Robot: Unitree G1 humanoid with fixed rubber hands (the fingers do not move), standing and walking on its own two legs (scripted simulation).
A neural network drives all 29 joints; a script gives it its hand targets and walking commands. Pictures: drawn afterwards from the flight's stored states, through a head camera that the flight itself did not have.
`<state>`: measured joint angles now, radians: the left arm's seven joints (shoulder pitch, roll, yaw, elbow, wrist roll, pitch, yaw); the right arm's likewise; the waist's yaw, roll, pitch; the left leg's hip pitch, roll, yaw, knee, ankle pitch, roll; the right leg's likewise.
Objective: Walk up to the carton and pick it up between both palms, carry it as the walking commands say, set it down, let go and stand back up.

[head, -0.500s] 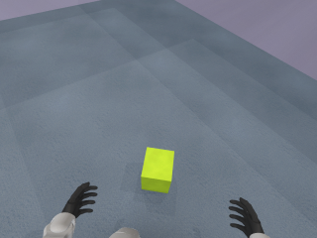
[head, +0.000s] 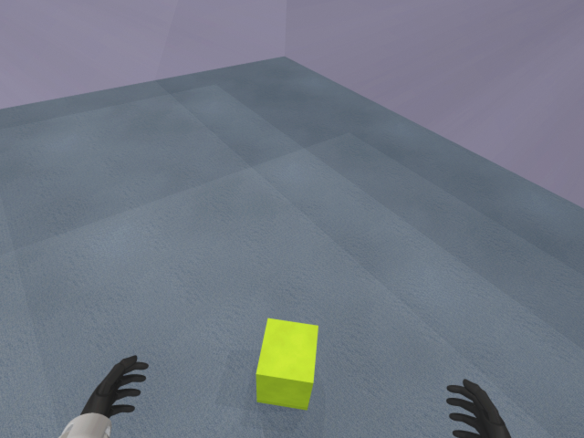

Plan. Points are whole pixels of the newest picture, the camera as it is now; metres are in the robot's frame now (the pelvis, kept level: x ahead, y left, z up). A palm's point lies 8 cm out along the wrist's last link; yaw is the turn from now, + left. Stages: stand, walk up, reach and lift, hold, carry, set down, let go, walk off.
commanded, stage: stand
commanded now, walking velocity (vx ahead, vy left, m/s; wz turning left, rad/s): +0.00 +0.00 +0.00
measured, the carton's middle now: (287, 364) +0.53 +0.03 -0.65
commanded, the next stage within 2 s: none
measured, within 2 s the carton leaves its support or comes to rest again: neither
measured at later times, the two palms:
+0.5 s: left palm out of the picture +0.12 +0.29 -0.07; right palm out of the picture +0.15 -0.25 -0.05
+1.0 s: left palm out of the picture +0.10 +0.30 -0.08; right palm out of the picture +0.12 -0.26 -0.04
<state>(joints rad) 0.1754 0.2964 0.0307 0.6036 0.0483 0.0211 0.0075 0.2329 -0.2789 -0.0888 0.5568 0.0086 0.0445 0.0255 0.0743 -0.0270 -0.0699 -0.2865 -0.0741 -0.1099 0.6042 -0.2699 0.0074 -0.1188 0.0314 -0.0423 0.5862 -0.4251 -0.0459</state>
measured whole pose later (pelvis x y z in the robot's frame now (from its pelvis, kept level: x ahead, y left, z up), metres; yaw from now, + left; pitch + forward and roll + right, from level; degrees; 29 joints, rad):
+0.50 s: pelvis -0.01 +0.01 +0.00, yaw +0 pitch -3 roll +0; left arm 0.18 0.30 0.03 0.70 0.05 -0.01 0.01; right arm 0.27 -0.27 -0.09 0.57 0.01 0.02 0.01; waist 0.07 -0.03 -0.07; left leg -0.29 -0.07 -0.11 0.60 -0.25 0.01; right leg -0.12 0.04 -0.04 0.57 -0.40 -0.05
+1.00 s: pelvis -0.03 +0.01 +0.00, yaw +0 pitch -4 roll -1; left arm 0.18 0.32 0.03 0.77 0.04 -0.02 0.00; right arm 0.28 -0.28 -0.09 0.59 0.01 0.00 0.01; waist 0.07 -0.03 -0.07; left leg -0.29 -0.06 -0.11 0.60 -0.23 0.01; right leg -0.12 0.05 -0.04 0.57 -0.37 -0.05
